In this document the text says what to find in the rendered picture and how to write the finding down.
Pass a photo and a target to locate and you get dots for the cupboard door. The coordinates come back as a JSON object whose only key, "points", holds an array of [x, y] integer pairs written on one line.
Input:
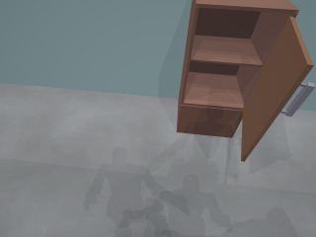
{"points": [[286, 68]]}

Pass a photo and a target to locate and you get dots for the handle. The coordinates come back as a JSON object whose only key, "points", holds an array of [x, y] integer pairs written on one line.
{"points": [[308, 87]]}

